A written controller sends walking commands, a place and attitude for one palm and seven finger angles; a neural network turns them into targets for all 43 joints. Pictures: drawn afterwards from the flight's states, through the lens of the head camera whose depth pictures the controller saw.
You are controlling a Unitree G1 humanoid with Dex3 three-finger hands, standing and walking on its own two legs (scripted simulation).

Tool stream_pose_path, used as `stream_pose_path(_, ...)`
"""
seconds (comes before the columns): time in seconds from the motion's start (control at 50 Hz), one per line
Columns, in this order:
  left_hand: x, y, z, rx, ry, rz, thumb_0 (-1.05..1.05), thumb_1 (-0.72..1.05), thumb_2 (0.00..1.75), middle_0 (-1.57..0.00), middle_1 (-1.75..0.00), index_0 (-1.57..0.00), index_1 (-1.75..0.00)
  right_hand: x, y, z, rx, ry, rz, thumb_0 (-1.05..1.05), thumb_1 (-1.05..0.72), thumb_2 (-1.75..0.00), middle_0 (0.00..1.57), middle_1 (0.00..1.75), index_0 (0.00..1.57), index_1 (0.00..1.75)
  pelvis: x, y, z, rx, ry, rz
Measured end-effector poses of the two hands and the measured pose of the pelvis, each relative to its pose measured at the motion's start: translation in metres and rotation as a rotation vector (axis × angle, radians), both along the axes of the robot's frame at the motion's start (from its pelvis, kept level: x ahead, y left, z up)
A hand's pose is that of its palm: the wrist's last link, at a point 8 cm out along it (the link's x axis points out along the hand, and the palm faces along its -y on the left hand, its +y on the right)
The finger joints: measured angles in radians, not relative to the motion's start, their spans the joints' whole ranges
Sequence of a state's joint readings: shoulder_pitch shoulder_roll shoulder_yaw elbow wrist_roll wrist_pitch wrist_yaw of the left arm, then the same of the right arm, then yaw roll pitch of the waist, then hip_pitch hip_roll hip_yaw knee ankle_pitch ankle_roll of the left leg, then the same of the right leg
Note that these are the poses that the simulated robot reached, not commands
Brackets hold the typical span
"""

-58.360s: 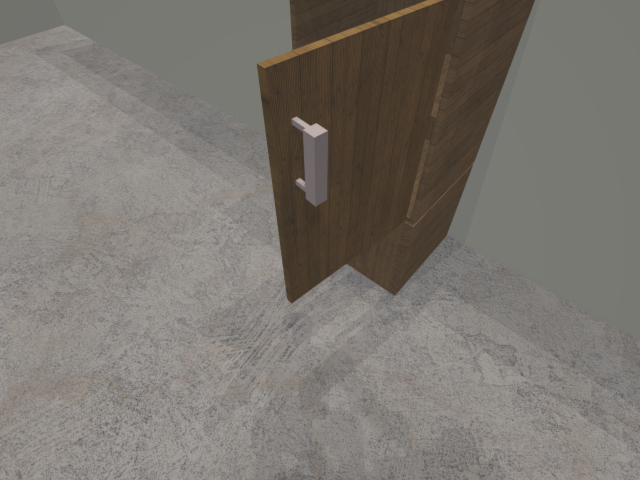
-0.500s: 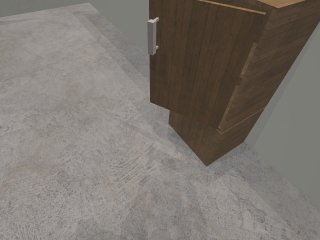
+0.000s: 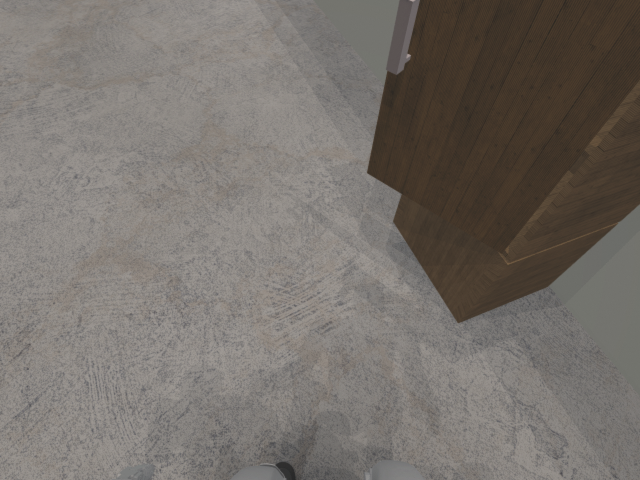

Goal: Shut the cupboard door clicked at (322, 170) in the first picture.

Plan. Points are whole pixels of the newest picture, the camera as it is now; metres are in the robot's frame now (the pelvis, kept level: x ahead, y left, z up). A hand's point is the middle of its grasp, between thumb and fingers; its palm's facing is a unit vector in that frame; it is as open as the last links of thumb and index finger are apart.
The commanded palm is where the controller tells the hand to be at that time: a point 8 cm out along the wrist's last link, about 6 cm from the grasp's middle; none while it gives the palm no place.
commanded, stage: walk to a spot facing it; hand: left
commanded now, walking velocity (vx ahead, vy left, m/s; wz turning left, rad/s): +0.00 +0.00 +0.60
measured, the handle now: (407, 32) +0.87 -0.14 +0.09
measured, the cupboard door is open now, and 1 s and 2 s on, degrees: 28 28 28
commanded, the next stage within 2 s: turn to face it in 1.48 s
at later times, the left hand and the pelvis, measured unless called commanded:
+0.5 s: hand out of the picture -0.03 +0.15 -0.15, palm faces +0.35 -0.89 -0.30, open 7.4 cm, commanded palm none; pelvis -0.01 -0.06 +0.01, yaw +21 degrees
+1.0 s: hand out of the picture -0.04 +0.18 -0.15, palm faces +0.59 -0.74 -0.30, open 7.4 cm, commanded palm none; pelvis +0.02 -0.05 -0.01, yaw +38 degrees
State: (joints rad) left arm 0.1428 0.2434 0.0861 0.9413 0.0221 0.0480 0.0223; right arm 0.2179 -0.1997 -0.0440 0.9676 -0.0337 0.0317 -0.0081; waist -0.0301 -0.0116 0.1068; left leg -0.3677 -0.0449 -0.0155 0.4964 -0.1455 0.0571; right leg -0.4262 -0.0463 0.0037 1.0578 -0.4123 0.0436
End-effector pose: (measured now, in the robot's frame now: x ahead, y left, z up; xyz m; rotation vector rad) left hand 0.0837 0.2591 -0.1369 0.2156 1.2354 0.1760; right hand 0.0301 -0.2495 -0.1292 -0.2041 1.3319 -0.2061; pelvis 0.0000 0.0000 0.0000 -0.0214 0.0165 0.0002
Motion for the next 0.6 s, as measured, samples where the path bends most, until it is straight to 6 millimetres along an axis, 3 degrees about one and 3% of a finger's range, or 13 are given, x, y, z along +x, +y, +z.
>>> stream_pose_path(0.08,0.005,-0.002,0.012,0.02,-0.064,0.025,0.0,0.9,0.9,-0.19,-0.3,-0.2,-0.3,0.014,-0.013,0.003,-0.001,-0.016,0.048,0.01,-0.91,-0.9,0.21,0.3,0.2,0.3,-0.004,-0.009,0.003,-0.004,0.012,0.052)
stream_pose_path(0.16,-0.003,-0.012,0.02,0.041,-0.097,0.063,0.0,0.9,0.9,-0.19,-0.3,-0.2,-0.3,0.031,-0.03,-0.001,0.006,-0.035,0.098,0.01,-0.9,-0.9,0.21,0.3,0.2,0.3,-0.008,-0.026,0.002,0.0,0.016,0.109)
stream_pose_path(0.24,-0.032,-0.027,0.023,0.078,-0.098,0.121,0.0,0.9,0.9,-0.2,-0.3,-0.2,-0.3,0.053,-0.05,-0.012,0.026,-0.056,0.138,0.01,-0.91,-0.9,0.21,0.3,0.2,0.3,-0.011,-0.046,-0.005,0.026,0.016,0.162)
stream_pose_path(0.34,-0.083,-0.047,0.031,0.084,-0.005,0.214,0.0,0.9,0.9,-0.2,-0.3,-0.2,-0.3,0.08,-0.058,-0.008,0.046,-0.073,0.216,0.01,-0.91,-0.9,0.2,0.3,0.2,0.3,-0.009,-0.057,0.005,0.051,-0.002,0.231)
stream_pose_path(0.46,-0.124,-0.067,0.027,0.055,0.035,0.321,0.01,0.9,0.9,-0.2,-0.3,-0.2,-0.3,0.109,-0.043,-0.006,0.068,-0.063,0.335,0.01,-0.91,-0.9,0.2,0.3,0.19,0.3,-0.008,-0.063,0.007,0.077,-0.01,0.33)
stream_pose_path(0.6,-0.183,-0.069,0.003,0.0,0.073,0.48,0.01,0.9,0.9,-0.2,-0.3,-0.2,-0.3,0.159,0.012,-0.003,0.067,-0.123,0.519,0.01,-0.91,-0.9,0.2,0.3,0.19,0.3,-0.013,-0.049,-0.005,0.063,-0.012,0.44)
